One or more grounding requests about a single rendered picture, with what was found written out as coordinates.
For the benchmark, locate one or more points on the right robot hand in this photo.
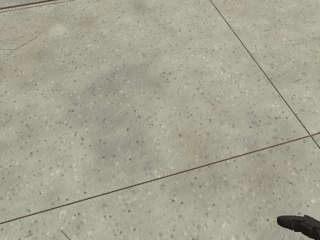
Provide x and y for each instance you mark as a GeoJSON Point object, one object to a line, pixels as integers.
{"type": "Point", "coordinates": [307, 225]}

